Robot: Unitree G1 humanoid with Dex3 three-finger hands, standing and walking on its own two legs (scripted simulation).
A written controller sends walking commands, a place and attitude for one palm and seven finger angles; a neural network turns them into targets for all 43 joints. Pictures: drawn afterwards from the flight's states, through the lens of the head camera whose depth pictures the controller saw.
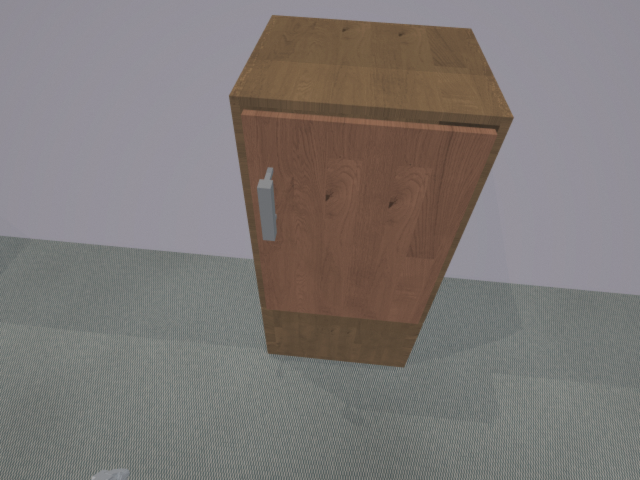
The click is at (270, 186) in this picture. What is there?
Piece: cupboard door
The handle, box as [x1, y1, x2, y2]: [257, 167, 276, 240]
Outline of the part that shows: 268,167 265,177 263,179 259,179 257,192 263,239 274,240 276,233 276,214 274,213 272,180 270,179 272,174 272,168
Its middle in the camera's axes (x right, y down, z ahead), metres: -0.10 -0.06 +0.74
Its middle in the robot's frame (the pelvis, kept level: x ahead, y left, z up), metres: +0.59 +0.13 -0.03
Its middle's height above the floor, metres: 0.74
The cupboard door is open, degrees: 0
